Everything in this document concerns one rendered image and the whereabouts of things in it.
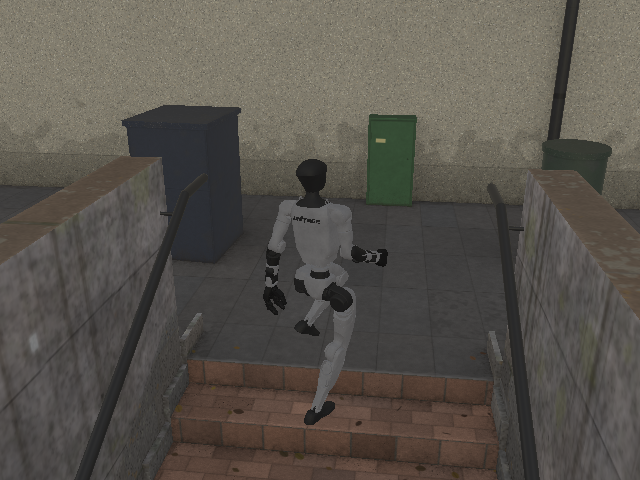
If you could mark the stairs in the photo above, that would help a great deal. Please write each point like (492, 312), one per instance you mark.
(241, 421)

